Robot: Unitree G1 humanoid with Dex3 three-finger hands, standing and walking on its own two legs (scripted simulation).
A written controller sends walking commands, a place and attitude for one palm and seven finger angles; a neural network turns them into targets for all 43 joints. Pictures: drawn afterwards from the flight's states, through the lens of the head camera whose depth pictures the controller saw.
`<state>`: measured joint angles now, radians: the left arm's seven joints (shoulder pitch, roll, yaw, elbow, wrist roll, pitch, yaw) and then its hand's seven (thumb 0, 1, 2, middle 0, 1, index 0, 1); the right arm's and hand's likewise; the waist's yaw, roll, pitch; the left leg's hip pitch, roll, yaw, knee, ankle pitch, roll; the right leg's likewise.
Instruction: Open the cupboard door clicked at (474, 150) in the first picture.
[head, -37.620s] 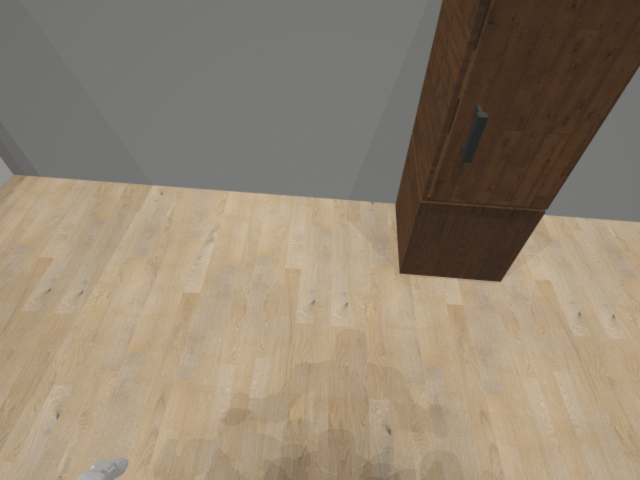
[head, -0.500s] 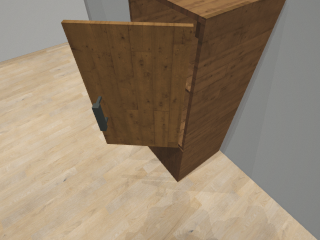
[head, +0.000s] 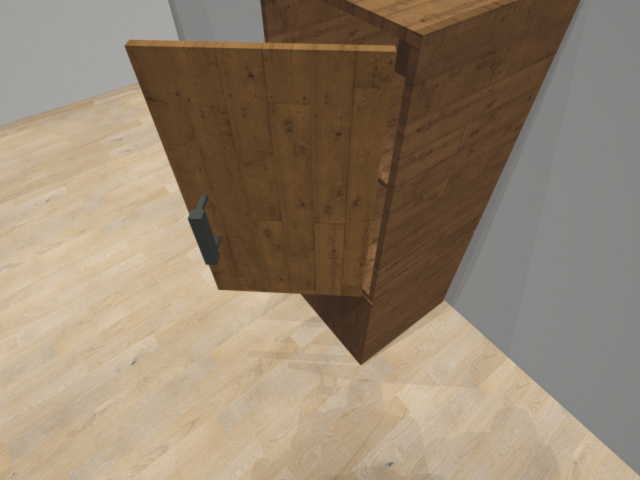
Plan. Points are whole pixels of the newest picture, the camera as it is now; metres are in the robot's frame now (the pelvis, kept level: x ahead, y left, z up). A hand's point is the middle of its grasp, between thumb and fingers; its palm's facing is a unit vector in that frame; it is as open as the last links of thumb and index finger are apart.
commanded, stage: come to a stop and stand still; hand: left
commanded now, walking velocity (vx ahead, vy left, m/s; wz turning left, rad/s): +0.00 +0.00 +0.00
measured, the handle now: (208, 230) +0.55 +0.25 -0.08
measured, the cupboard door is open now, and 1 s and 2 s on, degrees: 50 50 50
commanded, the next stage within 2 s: look again from close up in 1.26 s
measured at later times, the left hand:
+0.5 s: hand out of the picture +0.01 +0.21 -0.16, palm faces +0.03 -0.97 -0.23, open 7.4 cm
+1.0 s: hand out of the picture -0.12 +0.19 -0.18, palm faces +0.03 -0.99 -0.14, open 7.4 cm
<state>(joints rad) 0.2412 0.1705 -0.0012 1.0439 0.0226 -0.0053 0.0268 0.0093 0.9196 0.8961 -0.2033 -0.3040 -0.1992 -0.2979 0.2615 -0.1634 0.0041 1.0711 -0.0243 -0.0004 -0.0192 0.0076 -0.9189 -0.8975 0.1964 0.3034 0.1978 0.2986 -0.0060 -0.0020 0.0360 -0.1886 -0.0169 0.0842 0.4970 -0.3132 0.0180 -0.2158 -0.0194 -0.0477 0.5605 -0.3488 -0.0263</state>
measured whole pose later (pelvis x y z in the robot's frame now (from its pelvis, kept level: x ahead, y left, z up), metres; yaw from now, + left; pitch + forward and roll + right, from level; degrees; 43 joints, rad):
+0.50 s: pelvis -0.03 +0.01 +0.01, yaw +0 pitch -3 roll +0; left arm 0.27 0.23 -0.01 1.01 0.02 0.00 0.03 0.01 0.90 0.90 -0.21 -0.30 -0.20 -0.30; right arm 0.20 -0.22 -0.01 1.02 -0.02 -0.01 -0.01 0.00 -0.90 -0.90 0.20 0.30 0.20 0.30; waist 0.01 -0.02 -0.01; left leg -0.16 0.00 0.07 0.47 -0.25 0.03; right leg -0.15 0.00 -0.06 0.45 -0.25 -0.02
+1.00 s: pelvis -0.08 +0.04 +0.01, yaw +0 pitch -3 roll -1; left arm 0.40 0.13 -0.01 1.09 0.03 0.01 0.04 0.01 0.90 0.90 -0.20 -0.30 -0.20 -0.30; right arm 0.36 -0.12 -0.01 1.12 -0.01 0.01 -0.01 0.00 -0.90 -0.90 0.20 0.30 0.20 0.30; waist 0.00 -0.03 0.01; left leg -0.23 -0.04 0.09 0.43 -0.17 0.08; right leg -0.22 -0.04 -0.05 0.43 -0.17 0.02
